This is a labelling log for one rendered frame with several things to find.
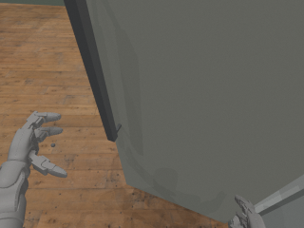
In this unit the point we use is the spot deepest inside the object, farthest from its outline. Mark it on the left robot forearm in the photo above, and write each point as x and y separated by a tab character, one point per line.
13	187

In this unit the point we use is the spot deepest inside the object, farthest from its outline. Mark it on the fridge door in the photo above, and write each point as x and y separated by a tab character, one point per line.
210	96

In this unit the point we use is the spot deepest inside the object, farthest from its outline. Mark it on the handle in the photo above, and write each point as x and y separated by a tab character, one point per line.
79	18

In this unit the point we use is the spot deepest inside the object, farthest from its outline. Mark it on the robot left hand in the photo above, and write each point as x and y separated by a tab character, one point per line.
26	139

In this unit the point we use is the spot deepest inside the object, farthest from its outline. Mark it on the robot right hand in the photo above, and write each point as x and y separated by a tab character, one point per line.
251	219

